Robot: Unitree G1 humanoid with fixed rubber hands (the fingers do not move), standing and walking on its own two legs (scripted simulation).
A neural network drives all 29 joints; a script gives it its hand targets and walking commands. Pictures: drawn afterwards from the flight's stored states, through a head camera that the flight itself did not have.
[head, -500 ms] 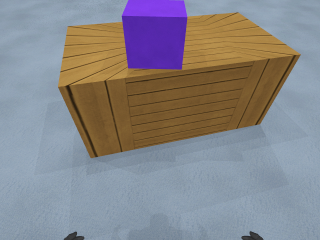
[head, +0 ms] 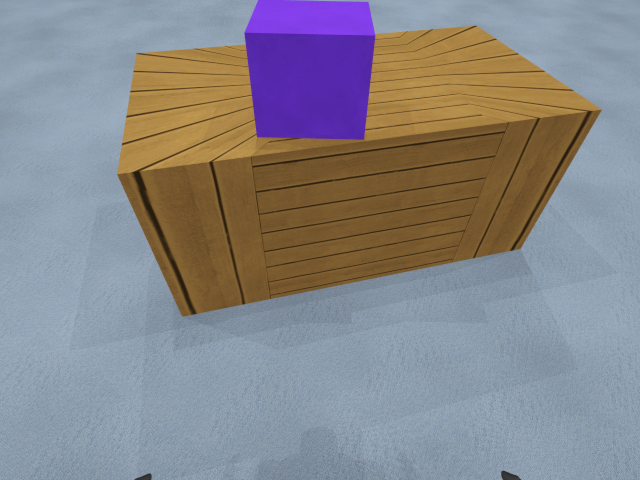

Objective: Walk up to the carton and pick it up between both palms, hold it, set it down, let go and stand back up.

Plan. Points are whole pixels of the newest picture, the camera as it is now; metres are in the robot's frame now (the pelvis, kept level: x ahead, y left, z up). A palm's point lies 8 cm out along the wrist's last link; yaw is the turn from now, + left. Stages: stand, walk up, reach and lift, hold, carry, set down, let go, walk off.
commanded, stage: stand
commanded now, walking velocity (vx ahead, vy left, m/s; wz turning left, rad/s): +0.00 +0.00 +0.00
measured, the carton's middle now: (311, 70) +1.12 +0.03 +0.02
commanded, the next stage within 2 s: none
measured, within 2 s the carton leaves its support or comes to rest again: neither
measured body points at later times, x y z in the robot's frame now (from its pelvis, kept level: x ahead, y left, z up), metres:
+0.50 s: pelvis +0.00 +0.00 +0.00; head +0.00 +0.00 +0.45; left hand +0.10 +0.26 -0.11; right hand +0.10 -0.26 -0.11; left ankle +0.01 +0.12 -0.73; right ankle +0.01 -0.12 -0.73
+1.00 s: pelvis +0.00 +0.00 +0.00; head +0.00 +0.00 +0.45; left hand +0.09 +0.26 -0.11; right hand +0.10 -0.26 -0.11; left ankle +0.01 +0.12 -0.73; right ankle +0.01 -0.12 -0.73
